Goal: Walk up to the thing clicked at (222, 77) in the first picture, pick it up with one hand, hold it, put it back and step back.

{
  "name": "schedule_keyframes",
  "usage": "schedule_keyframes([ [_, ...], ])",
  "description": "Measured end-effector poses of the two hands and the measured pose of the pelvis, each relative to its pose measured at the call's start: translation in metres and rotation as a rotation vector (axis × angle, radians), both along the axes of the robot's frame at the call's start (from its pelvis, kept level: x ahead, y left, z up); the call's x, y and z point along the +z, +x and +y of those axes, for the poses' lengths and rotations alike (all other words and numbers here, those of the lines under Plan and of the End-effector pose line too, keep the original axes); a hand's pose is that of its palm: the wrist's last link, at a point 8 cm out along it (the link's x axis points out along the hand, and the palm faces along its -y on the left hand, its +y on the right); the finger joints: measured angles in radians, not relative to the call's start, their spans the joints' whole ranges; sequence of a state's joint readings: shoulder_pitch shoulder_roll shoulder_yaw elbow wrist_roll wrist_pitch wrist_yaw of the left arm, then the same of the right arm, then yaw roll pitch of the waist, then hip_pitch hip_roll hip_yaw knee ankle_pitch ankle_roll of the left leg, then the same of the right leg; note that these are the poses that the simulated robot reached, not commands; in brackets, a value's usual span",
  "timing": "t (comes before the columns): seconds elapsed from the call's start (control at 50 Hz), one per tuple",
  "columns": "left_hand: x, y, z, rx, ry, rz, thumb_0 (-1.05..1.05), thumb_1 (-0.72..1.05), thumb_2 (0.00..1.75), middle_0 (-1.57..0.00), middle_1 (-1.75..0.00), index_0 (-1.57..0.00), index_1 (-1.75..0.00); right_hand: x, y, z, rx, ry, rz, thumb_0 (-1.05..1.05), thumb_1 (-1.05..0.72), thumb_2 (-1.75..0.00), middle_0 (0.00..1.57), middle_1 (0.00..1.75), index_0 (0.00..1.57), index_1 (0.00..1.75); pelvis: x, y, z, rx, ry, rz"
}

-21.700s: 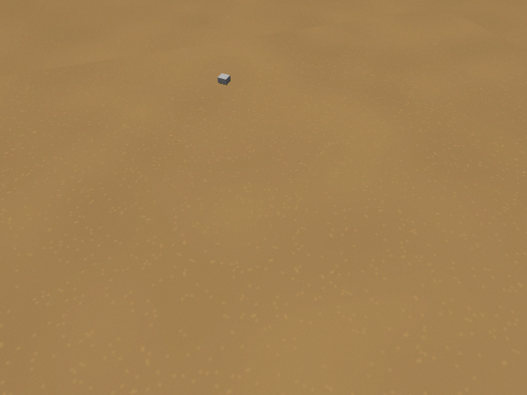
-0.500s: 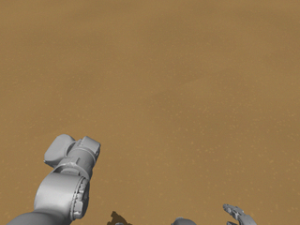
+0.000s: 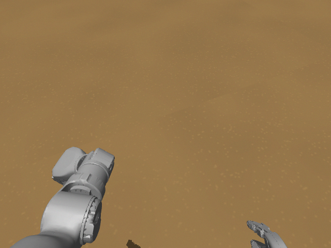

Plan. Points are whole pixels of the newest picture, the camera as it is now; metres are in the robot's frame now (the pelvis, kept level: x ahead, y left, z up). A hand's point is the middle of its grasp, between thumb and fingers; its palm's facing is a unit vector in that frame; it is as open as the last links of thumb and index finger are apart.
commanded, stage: hold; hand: left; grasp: from above
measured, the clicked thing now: (82, 180) +0.32 +0.24 -0.06
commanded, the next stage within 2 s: crouch in 1.08 s
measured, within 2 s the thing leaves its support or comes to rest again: neither
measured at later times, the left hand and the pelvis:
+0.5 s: hand (82, 174) +0.31 +0.22 -0.01, palm faces -0.10 -0.41 -0.90, open 9.3 cm; pelvis +0.00 +0.00 +0.01, yaw +0 degrees
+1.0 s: hand (78, 176) +0.30 +0.23 -0.01, palm faces -0.10 -0.43 -0.90, open 9.4 cm; pelvis +0.00 +0.00 +0.01, yaw +0 degrees
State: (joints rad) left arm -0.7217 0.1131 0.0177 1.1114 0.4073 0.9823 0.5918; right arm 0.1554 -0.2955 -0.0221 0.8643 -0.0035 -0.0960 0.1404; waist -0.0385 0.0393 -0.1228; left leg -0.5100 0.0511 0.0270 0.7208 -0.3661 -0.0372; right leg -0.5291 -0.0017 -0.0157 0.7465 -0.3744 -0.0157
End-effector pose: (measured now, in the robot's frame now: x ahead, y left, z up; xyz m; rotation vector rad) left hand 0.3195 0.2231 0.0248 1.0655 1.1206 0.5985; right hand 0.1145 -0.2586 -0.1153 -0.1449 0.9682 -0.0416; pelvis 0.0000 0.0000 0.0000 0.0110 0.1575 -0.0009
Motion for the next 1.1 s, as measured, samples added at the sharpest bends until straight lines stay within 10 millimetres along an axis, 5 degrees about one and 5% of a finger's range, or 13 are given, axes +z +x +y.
schedule_keyframes([
  [0.7,0.025,-0.015,0.005,0.018,-0.008,-0.015,-0.03,0.08,0.46,-0.77,-0.39,-0.79,-0.45,0.023,0.032,0.016,0.046,0.021,-0.110,0.01,-0.91,-0.91,0.20,0.30,0.20,0.30,0.012,-0.005,0.003,-0.002,-0.004,-0.050],
  [1.1,0.023,-0.014,0.008,0.011,-0.008,-0.005,-0.03,0.06,0.54,-0.73,-0.43,-0.74,-0.51,0.026,0.043,0.020,0.051,0.027,-0.124,0.01,-0.91,-0.91,0.20,0.30,0.20,0.30,0.013,-0.002,0.004,0.001,-0.003,-0.047],
])
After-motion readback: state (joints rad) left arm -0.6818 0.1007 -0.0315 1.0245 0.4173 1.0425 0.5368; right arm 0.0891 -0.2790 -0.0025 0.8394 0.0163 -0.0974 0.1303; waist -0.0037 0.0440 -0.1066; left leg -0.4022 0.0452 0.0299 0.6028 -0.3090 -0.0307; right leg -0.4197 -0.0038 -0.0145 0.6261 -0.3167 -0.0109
